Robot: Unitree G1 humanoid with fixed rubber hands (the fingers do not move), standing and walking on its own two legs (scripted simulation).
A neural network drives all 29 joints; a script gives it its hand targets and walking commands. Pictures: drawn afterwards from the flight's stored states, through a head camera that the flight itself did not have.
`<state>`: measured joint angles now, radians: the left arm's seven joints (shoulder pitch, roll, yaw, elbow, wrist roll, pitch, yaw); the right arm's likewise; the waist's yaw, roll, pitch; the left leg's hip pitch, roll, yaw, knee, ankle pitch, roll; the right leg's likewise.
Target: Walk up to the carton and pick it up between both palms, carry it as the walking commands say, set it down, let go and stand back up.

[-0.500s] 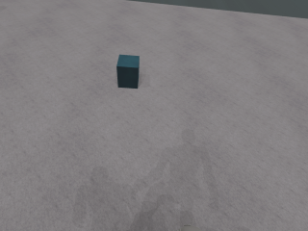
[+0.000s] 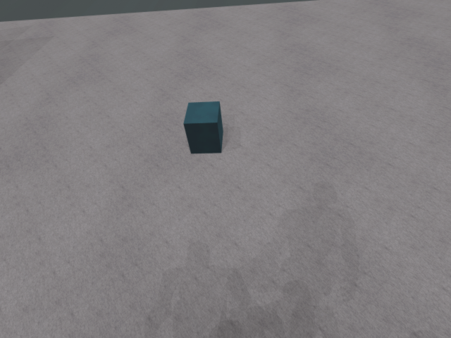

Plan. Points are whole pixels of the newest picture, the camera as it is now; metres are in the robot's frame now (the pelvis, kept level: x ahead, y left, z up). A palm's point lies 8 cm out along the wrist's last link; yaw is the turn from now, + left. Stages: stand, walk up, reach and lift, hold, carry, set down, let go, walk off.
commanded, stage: walk up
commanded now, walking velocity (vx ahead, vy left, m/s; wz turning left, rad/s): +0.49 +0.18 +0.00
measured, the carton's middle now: (205, 128) +1.44 +0.20 -0.66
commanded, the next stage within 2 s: none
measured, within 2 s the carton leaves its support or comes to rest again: neither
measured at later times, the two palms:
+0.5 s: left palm (77, 308) +0.25 +0.36 -0.15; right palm (308, 276) +0.29 -0.15 -0.12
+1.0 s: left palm (139, 176) +0.60 +0.28 -0.13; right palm (313, 221) +0.44 -0.20 -0.17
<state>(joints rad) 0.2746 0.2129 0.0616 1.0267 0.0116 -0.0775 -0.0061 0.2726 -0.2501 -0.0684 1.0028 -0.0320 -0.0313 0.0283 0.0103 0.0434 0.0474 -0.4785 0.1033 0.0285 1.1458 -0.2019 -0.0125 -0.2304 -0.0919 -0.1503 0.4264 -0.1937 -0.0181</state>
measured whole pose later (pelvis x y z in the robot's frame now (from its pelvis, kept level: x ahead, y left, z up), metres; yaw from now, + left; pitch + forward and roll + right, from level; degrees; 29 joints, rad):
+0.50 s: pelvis +0.24 +0.11 -0.01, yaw +0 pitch +0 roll -1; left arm 0.29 0.25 0.06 1.03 0.03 -0.05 -0.01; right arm 0.23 -0.21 -0.04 1.00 -0.03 -0.09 0.02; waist 0.00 -0.05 0.05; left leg -0.28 0.06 0.16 0.47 -0.19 0.04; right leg -0.44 -0.12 -0.03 1.16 -0.29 0.01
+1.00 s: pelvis +0.49 +0.04 -0.02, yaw +1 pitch +1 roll +1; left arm 0.11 0.20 0.06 0.98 0.03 -0.07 -0.01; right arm 0.38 -0.21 -0.06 1.08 -0.02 -0.06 0.00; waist -0.04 0.03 0.05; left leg -0.27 0.08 0.03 1.09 -0.40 -0.01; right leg -0.41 -0.09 -0.17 0.58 -0.19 -0.04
